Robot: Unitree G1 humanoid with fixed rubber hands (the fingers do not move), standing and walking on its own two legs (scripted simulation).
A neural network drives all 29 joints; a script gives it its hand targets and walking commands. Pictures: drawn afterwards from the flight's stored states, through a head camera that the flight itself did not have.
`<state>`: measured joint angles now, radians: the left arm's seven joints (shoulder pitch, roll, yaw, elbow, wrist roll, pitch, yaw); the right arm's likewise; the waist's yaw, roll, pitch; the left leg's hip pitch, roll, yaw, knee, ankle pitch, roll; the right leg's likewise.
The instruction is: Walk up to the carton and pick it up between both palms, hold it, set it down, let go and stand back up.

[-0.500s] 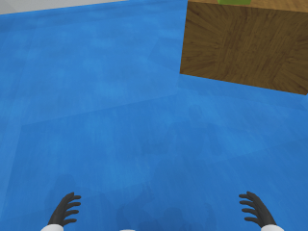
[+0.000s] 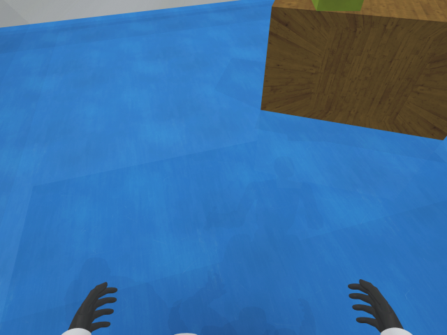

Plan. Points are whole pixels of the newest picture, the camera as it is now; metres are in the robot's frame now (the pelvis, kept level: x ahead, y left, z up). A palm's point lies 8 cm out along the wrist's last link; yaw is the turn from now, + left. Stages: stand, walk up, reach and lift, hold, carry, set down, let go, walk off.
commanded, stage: walk up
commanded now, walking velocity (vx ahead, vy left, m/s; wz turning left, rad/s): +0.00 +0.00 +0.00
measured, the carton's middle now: out of the picture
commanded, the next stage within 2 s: none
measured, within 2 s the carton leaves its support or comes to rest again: neither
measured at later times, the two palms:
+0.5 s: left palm (99, 326) +0.14 +0.23 -0.06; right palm out of the picture +0.18 -0.42 -0.07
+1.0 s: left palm (140, 222) +0.35 +0.21 -0.07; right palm out of the picture +0.31 -0.43 -0.03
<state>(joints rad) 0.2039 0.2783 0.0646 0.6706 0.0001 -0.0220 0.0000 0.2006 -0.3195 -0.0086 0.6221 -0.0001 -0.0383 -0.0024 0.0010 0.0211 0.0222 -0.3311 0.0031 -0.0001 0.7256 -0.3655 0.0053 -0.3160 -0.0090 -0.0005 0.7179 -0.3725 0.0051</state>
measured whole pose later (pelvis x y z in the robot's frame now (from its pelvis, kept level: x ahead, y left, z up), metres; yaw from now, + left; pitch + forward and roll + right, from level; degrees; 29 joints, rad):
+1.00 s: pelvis +0.23 -0.09 +0.01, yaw -5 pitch -4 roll +0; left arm 0.34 0.43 0.08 0.68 0.00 -0.06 -0.08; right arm 0.28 -0.48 -0.06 0.67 0.00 -0.11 0.03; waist -0.02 -0.04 0.03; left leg -0.30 0.04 0.02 0.63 -0.26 0.03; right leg -0.40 -0.05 0.00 1.02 -0.42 -0.03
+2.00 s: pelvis +0.51 -0.20 +0.00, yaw -9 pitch +1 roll +0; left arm 0.44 0.44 0.09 0.70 0.00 -0.08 -0.07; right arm 0.28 -0.48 -0.06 0.69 0.00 -0.09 0.02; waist 0.05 0.03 0.02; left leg -0.60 0.06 0.02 0.92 -0.43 0.03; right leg -0.40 -0.02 -0.02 0.76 -0.39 -0.01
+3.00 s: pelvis +0.74 -0.31 -0.02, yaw -12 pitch -2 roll +1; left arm 0.34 0.45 0.10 0.70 0.00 -0.07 -0.07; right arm 0.29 -0.48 -0.06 0.71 0.00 -0.09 0.01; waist 0.00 -0.02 0.03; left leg -0.39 0.10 0.02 0.90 -0.45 0.03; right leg -0.43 -0.05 -0.02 0.82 -0.35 -0.01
